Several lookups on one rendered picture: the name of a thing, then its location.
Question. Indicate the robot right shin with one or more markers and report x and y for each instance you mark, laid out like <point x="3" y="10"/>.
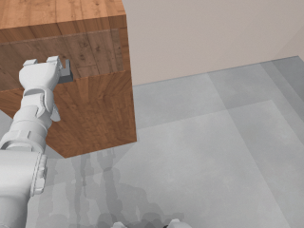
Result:
<point x="174" y="221"/>

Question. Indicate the left robot upper arm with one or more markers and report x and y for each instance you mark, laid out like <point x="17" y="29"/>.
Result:
<point x="22" y="175"/>

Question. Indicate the drawer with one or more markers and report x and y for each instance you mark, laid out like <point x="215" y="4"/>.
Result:
<point x="90" y="53"/>

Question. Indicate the handle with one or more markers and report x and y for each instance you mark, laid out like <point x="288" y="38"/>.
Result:
<point x="66" y="74"/>

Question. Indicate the robot shin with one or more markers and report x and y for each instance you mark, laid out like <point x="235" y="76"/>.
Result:
<point x="118" y="224"/>
<point x="174" y="221"/>

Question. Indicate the cabinet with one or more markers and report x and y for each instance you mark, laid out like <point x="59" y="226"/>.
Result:
<point x="96" y="112"/>

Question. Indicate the robot left hand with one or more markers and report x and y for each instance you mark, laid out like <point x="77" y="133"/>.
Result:
<point x="43" y="74"/>

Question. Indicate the left robot forearm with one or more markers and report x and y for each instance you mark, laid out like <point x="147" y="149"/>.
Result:
<point x="31" y="122"/>

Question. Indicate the robot left shin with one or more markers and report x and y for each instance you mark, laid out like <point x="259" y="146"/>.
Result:
<point x="118" y="224"/>

